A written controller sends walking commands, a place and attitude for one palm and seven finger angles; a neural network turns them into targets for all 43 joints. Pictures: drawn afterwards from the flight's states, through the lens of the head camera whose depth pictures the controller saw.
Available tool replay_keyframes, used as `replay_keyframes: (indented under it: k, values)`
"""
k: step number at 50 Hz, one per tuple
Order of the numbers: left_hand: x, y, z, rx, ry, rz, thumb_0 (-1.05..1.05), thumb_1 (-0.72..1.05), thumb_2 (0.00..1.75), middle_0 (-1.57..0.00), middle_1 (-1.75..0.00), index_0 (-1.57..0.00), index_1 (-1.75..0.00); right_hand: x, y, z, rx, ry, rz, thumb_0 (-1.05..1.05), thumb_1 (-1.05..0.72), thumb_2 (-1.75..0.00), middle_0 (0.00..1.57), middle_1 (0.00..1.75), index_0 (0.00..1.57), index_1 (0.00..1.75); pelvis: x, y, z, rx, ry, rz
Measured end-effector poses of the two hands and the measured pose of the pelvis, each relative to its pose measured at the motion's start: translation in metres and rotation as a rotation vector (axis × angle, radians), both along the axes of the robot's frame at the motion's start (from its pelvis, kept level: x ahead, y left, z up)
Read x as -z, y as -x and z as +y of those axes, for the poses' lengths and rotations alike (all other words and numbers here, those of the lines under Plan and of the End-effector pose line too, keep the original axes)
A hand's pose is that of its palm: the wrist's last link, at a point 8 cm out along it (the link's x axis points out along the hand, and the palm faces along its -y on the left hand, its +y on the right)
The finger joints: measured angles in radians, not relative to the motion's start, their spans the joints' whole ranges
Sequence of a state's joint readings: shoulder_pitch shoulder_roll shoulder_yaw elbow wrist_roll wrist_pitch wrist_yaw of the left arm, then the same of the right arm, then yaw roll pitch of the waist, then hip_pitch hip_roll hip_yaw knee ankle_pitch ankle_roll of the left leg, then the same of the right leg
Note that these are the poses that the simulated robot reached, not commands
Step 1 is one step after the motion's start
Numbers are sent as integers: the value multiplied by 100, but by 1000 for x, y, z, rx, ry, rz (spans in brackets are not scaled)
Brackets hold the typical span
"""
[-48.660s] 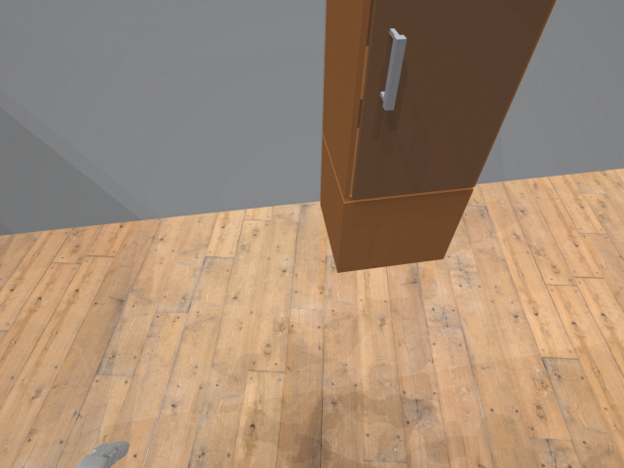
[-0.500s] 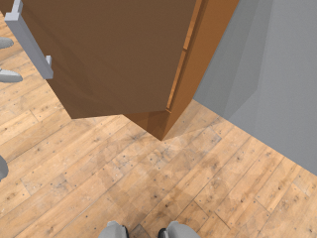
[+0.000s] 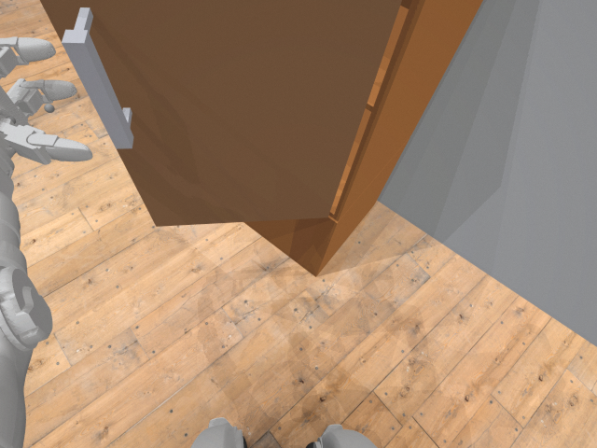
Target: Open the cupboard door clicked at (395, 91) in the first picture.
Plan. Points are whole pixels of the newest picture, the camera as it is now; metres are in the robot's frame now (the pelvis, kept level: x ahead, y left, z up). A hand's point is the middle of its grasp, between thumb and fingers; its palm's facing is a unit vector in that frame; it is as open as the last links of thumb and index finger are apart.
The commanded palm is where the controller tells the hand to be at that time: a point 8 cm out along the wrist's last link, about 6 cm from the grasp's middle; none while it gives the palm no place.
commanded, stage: move the hooked fingers beside the handle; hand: left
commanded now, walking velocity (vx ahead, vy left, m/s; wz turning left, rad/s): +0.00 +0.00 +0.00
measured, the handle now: (106, 85) +0.55 +0.21 +0.12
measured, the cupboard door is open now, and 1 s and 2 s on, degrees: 44 44 44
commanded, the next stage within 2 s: slide the fingers in behind the handle in 0.08 s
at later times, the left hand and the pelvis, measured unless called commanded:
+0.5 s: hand (70, 107) +0.51 +0.24 +0.13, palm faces +0.05 -1.00 +0.01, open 14.0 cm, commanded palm +0.48 +0.29 +0.12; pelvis +0.00 +0.00 +0.00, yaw -1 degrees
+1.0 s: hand (99, 108) +0.50 +0.21 +0.13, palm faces +0.05 -1.00 +0.00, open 14.0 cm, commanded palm +0.48 +0.25 +0.12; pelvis +0.00 -0.01 +0.00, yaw +0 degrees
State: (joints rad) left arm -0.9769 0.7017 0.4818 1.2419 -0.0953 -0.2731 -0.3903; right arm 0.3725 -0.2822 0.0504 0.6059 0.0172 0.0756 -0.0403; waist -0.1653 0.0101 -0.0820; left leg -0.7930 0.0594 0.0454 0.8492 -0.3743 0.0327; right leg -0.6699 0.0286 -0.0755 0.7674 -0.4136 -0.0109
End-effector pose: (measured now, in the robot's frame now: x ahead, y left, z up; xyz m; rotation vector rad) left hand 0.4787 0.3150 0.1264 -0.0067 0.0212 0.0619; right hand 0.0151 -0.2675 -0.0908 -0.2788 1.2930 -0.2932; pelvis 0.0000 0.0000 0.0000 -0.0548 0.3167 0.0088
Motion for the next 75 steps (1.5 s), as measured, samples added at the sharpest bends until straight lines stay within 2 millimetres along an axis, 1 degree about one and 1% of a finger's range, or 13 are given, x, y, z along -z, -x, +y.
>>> replay_keyframes:
  k: [5, 13, 16, 19, 24, 32, 39, 44, 50, 56, 66, 75]
  values:
    - [-3, -2, 1, 2, -14, 16, -1, -50, 30, -30, -120, -30, -120, 2, 19, 0, 19, -2, 39, 0, -90, -89, 21, 30, 21, 30, 1, 3, -1, -2, 2, 3]
    - [1, -4, -4, 16, -9, 20, -1, -50, 30, -30, -120, -30, -120, -1, 54, -2, 53, 8, 119, 0, -90, -89, 21, 30, 21, 30, 2, 7, -3, 2, 2, 11]
    - [0, -5, -10, 23, -5, 3, -1, -50, 30, -30, -120, -30, -120, -3, 62, -4, 65, 12, 137, 0, -90, -89, 21, 30, 21, 30, 2, 7, -3, 4, 2, 12]
    - [0, -6, -15, 24, 4, -5, -1, -50, 30, -30, -120, -30, -120, -5, 66, -5, 77, 14, 139, 1, -90, -89, 21, 30, 21, 30, 2, 7, -4, 8, 2, 11]
    - [1, -5, -20, 18, 5, 3, -1, -50, 30, -30, -120, -30, -120, -5, 63, -5, 84, 7, 117, 1, -90, -89, 21, 30, 21, 30, 0, 5, -4, 13, 0, 3]
    - [0, 0, -24, 6, -17, 6, -1, -50, 30, -30, -120, -30, -120, 0, 42, -3, 54, -13, 66, 0, -90, -89, 21, 30, 21, 30, 0, 5, -5, 6, -1, -7]
    - [0, -1, -38, 25, 2, 1, -1, -50, 30, -30, -120, -30, -120, 5, 26, -3, 23, -26, 34, 0, -90, -89, 21, 30, 21, 30, 0, 5, -6, -3, -4, -10]
    - [4, -3, -47, 17, 12, 8, -1, -50, 30, -30, -120, -30, -120, 5, 20, -4, 19, -27, 9, 0, -90, -89, 21, 30, 21, 30, 1, 5, -7, 1, -7, -10]
    - [0, -2, -54, 10, -11, -22, -1, -50, 30, -30, -120, -30, -120, 6, 22, -5, 26, -40, 10, 0, -90, -89, 21, 30, 21, 30, 1, 3, -9, 6, -10, -14]
    - [0, 0, -60, 13, -5, -1, -1, -50, 30, -30, -120, -30, -120, 7, 27, -6, 36, -50, 22, 0, -90, -89, 21, 30, 21, 30, 0, 3, -11, 4, -13, -24]
    - [2, -2, -78, 13, -2, -8, -1, -50, 30, -30, -120, -30, -120, 8, 32, -10, 35, -50, 20, 1, -90, -89, 21, 30, 21, 30, 0, 7, -14, 0, -16, -26]
    - [-1, 1, -78, -7, -5, -16, -1, -50, 30, -29, -120, -30, -120, 8, 37, -12, 41, -57, 23, 1, -90, -89, 21, 30, 21, 30, -1, 7, -17, 6, -20, -29]
